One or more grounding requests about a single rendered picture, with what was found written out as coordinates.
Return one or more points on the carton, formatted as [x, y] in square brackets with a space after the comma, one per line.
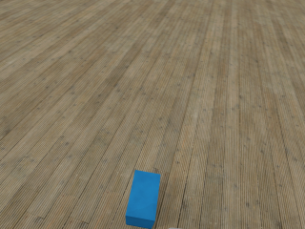
[142, 204]

